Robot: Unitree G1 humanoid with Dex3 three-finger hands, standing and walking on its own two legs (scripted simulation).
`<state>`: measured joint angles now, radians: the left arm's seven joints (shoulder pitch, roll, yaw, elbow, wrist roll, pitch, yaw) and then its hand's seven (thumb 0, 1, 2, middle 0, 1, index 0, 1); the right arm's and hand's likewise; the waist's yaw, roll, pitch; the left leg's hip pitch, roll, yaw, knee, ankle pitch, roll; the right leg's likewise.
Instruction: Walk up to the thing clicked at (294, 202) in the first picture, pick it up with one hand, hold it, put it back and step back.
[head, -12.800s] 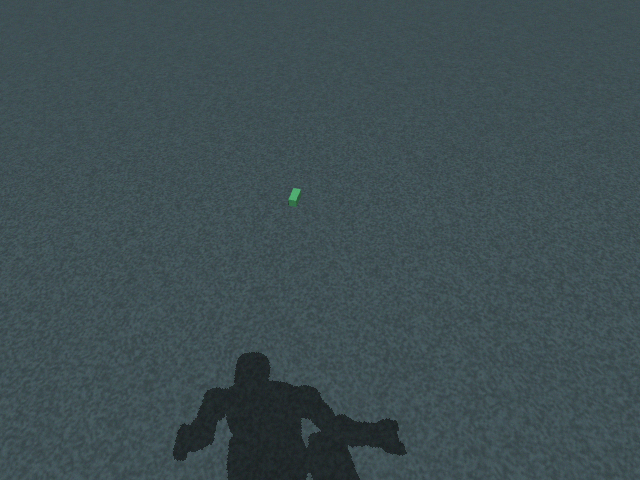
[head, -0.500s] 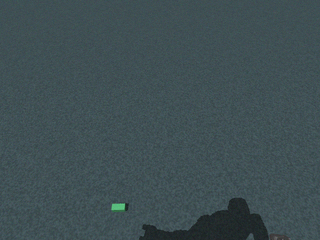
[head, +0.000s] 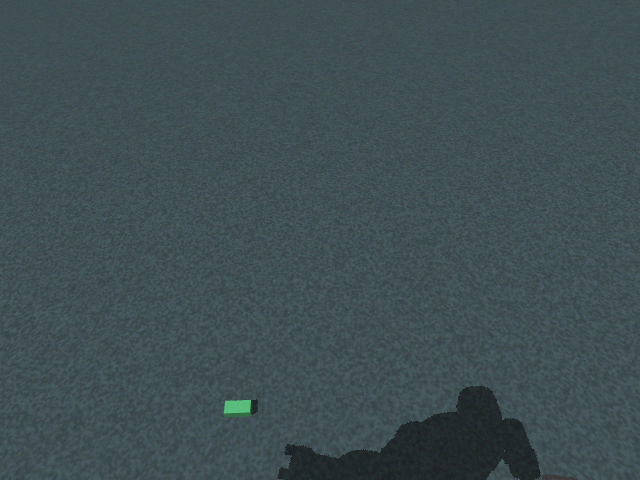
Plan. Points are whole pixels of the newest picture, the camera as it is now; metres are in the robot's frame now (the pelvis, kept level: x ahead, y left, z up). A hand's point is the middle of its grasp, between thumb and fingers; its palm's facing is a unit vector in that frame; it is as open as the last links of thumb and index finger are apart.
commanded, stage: walk up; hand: left
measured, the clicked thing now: (238, 408) +0.42 +0.28 -0.75
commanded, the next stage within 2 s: stand in 0.96 s
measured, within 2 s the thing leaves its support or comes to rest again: neither
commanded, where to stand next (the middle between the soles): +0.05 +0.03 m, yaw +2 degrees
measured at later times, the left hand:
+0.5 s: hand out of the picture +0.07 +0.28 -0.14, palm faces +0.01 -0.93 -0.36, open 7.4 cm
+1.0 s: hand out of the picture +0.10 +0.26 -0.14, palm faces -0.01 -0.94 -0.34, open 7.4 cm
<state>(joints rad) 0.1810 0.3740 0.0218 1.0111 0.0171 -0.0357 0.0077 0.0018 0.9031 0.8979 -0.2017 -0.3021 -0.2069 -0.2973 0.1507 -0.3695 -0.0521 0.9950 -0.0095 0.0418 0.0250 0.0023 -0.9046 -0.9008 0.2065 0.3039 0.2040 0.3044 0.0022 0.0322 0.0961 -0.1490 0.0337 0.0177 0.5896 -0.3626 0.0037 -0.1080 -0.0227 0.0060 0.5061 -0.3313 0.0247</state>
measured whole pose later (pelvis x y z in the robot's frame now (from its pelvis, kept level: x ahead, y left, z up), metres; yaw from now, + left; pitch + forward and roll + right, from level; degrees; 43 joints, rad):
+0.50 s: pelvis +0.01 +0.02 +0.01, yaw +1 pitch -4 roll +0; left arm 0.15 0.35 0.02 1.09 0.02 0.00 -0.01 0.00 0.90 0.90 -0.20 -0.30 -0.21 -0.30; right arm 0.13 -0.34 -0.03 1.06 -0.01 0.01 0.02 0.00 -0.90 -0.90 0.21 0.30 0.20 0.30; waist 0.00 0.02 0.08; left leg -0.13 0.00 0.01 0.42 -0.22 0.00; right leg -0.11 -0.01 0.00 0.41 -0.23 0.01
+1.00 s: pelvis +0.02 +0.01 +0.02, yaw +0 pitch -3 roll +0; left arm 0.08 0.34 0.02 1.14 0.02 -0.01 -0.01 0.00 0.90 0.90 -0.20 -0.30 -0.21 -0.30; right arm 0.10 -0.36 -0.02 1.11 -0.01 -0.01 0.00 0.00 -0.91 -0.90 0.21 0.30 0.20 0.30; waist 0.00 0.01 0.06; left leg -0.09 0.02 0.01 0.32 -0.19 -0.01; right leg -0.08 0.01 0.00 0.31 -0.19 0.00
